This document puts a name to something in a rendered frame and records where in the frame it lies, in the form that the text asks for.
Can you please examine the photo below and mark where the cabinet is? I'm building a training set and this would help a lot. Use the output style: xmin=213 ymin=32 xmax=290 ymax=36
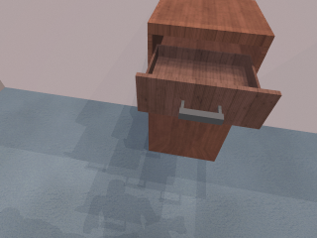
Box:
xmin=148 ymin=0 xmax=275 ymax=162

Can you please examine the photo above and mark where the drawer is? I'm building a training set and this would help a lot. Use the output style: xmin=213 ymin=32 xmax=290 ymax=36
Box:
xmin=135 ymin=44 xmax=282 ymax=129

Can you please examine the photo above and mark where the handle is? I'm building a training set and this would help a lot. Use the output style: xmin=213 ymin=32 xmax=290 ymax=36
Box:
xmin=178 ymin=100 xmax=224 ymax=126

